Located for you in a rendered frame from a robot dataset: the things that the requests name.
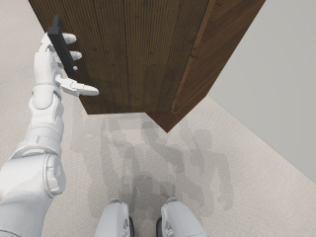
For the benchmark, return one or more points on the robot left hand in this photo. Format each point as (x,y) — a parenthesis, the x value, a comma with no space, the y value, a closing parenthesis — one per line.
(47,64)

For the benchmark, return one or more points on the cupboard door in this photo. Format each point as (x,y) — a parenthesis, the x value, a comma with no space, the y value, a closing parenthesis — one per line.
(134,52)

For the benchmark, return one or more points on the robot left upper arm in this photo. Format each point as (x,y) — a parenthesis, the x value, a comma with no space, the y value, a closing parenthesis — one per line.
(28,186)

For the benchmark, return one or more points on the left robot shin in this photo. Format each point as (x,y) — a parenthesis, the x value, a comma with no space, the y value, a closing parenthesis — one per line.
(126,232)

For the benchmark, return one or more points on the robot shin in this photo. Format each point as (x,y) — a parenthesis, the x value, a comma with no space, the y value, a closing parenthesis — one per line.
(126,232)
(168,233)

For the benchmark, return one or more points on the right robot shin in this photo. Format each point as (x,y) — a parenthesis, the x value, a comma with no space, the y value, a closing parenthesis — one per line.
(168,233)

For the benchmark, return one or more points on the handle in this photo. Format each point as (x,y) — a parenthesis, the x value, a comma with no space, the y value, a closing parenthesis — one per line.
(56,37)

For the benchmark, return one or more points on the left robot forearm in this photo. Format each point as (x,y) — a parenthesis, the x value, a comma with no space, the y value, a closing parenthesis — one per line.
(45,132)

